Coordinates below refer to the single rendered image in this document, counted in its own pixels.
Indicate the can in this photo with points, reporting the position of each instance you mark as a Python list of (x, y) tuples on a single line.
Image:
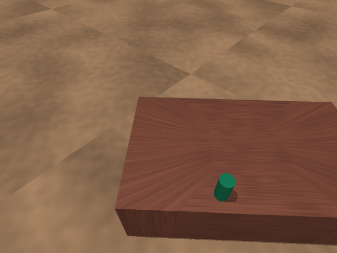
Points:
[(224, 187)]

